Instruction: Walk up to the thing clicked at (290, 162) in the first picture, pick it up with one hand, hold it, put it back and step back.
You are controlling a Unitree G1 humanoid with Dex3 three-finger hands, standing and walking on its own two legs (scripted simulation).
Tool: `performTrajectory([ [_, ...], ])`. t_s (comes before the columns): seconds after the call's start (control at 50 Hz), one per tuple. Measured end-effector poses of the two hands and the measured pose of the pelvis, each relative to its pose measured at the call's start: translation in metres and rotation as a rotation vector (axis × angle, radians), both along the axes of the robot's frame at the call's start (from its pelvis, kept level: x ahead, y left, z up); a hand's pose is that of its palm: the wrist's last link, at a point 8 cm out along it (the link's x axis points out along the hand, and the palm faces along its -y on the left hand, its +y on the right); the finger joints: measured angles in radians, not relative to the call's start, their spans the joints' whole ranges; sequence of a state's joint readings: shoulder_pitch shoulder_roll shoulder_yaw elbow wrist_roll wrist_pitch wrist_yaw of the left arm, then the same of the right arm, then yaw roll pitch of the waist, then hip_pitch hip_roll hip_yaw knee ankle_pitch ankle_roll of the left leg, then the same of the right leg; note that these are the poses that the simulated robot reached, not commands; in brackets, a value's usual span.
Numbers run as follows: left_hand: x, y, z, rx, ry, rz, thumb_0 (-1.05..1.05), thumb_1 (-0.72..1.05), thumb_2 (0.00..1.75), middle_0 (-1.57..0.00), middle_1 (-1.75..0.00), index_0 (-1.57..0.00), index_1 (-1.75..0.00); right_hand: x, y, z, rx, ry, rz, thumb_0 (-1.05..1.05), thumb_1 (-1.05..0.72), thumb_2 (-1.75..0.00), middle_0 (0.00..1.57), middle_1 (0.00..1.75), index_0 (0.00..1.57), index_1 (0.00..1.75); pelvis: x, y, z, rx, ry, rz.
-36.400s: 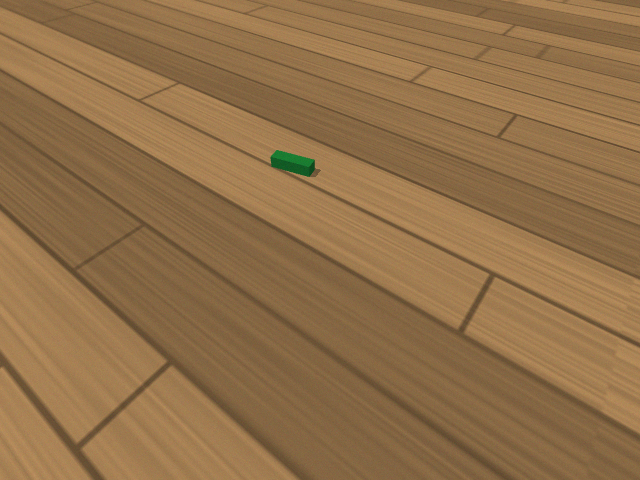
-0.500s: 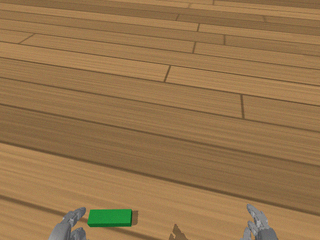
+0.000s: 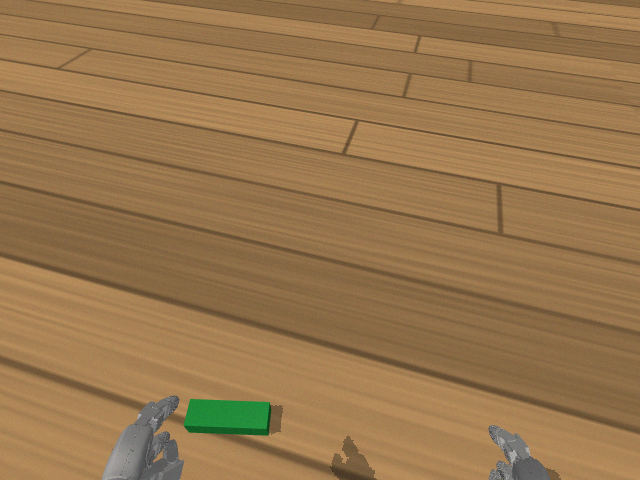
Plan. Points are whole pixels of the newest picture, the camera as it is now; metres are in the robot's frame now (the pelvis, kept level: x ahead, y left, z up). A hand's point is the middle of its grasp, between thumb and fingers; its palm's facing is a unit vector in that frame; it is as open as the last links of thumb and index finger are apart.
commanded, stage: stand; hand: left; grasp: from above
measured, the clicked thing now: (229, 417) +0.42 +0.27 -0.69
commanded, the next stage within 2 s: none
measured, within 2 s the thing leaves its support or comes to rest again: neither
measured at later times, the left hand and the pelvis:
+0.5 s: hand out of the picture +0.04 +0.25 -0.11, palm faces +0.04 -0.95 -0.32, open 7.4 cm; pelvis +0.00 +0.01 +0.05, yaw +0 degrees
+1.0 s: hand out of the picture +0.03 +0.24 -0.10, palm faces +0.02 -0.94 -0.34, open 7.4 cm; pelvis -0.01 +0.00 +0.06, yaw +0 degrees
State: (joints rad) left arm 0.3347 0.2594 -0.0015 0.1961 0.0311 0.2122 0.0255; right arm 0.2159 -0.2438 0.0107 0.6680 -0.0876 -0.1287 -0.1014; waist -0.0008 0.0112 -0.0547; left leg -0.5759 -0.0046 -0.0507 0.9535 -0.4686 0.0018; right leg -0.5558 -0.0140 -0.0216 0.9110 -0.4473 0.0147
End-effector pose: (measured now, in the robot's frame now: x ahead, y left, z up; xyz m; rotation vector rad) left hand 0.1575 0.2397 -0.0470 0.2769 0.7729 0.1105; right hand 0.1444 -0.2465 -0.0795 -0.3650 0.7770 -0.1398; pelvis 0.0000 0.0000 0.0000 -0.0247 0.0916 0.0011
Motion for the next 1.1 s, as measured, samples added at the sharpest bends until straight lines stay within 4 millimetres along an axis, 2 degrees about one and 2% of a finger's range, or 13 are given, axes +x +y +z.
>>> performTrajectory([
  [0.1,-0.018,0.024,-0.018,0.038,0.103,0.039,0.01,0.9,0.89,-0.2,-0.3,-0.21,-0.3,-0.019,-0.014,-0.003,0.023,0.162,-0.022,0.01,-0.9,-0.89,0.21,0.3,0.21,0.3,-0.002,0.002,0.014,0.021,-0.055,-0.002],
  [0.24,-0.064,0.047,-0.03,0.048,0.272,0.12,0.01,0.9,0.89,-0.2,-0.3,-0.21,-0.3,-0.052,-0.022,0.001,0.024,0.281,-0.098,0.01,-0.91,-0.9,0.21,0.3,0.2,0.3,0.0,0.008,0.029,0.017,-0.104,0.0],
  [0.38,-0.106,0.052,-0.032,0.027,0.409,0.172,0.01,0.9,0.89,-0.2,-0.3,-0.21,-0.3,-0.076,-0.013,0.003,0.044,0.374,-0.135,0.01,-0.91,-0.9,0.21,0.3,0.2,0.3,-0.001,0.013,0.044,0.017,-0.14,0.004],
  [0.5,-0.128,0.051,-0.03,0.022,0.472,0.191,0.01,0.9,0.89,-0.2,-0.3,-0.21,-0.3,-0.086,-0.008,0.003,0.066,0.41,-0.151,0.0,-0.91,-0.9,0.21,0.3,0.2,0.3,-0.003,0.014,0.051,0.021,-0.163,0.007],
  [0.74,-0.138,0.052,-0.024,0.04,0.493,0.196,0.01,0.9,0.89,-0.2,-0.3,-0.21,-0.3,-0.095,-0.016,0.004,0.075,0.433,-0.164,0.0,-0.91,-0.9,0.21,0.3,0.2,0.3,-0.009,0.01,0.056,0.024,-0.177,0.01],
  [1.1,-0.123,0.041,-0.019,0.047,0.492,0.181,0.01,0.9,0.89,-0.2,-0.3,-0.21,-0.3,-0.098,-0.04,0.005,0.062,0.46,-0.174,0.0,-0.91,-0.9,0.21,0.3,0.2,0.3,-0.005,-0.004,0.058,0.025,-0.168,0.004],
])
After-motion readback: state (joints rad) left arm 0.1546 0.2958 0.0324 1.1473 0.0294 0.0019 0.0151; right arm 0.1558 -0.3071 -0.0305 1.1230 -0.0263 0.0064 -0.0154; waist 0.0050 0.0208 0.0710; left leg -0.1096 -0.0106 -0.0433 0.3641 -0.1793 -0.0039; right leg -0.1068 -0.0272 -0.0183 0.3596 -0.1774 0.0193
